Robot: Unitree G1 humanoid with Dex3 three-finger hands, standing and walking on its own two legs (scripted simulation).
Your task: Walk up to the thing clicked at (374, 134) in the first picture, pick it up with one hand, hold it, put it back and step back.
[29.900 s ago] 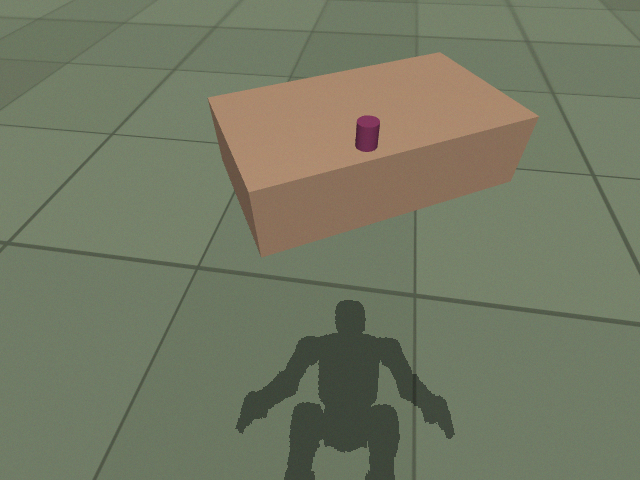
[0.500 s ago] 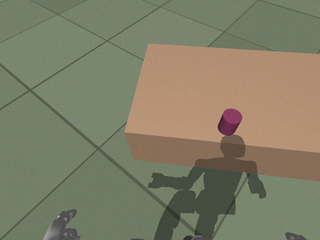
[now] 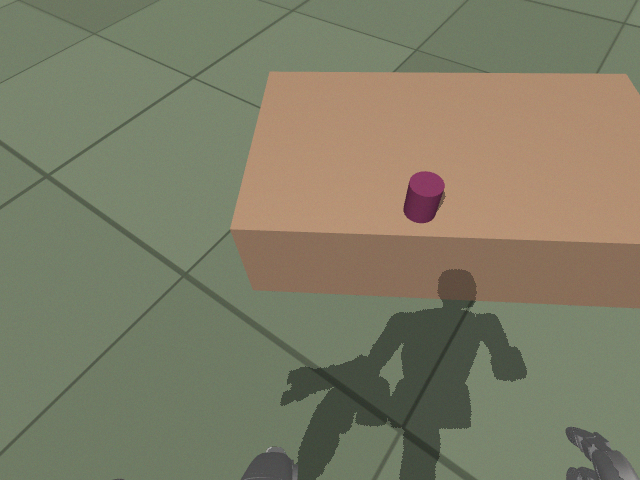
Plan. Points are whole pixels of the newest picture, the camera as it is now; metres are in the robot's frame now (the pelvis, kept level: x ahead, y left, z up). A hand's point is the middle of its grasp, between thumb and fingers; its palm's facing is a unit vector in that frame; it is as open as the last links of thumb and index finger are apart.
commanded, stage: step back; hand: right
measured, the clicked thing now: (423, 197) +0.82 -0.21 -0.34
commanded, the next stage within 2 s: stand in 1.92 s
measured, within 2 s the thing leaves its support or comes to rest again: neither
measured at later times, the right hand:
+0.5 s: hand out of the picture -0.03 -0.28 -0.11, palm faces -0.13 +0.88 -0.46, open 7.4 cm
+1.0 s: hand out of the picture -0.21 -0.36 -0.15, palm faces -0.12 +0.93 -0.35, open 7.4 cm
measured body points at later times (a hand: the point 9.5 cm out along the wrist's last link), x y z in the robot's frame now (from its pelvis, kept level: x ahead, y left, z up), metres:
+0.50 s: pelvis -0.14 -0.02 +0.01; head -0.10 +0.02 +0.46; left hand -0.04 +0.29 -0.12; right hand -0.03 -0.33 -0.08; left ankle -0.12 +0.08 -0.72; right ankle -0.15 -0.18 -0.62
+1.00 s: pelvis -0.30 -0.10 +0.01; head -0.27 -0.13 +0.46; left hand -0.27 +0.24 -0.08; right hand -0.20 -0.41 -0.13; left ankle -0.32 +0.06 -0.66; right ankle -0.28 -0.20 -0.72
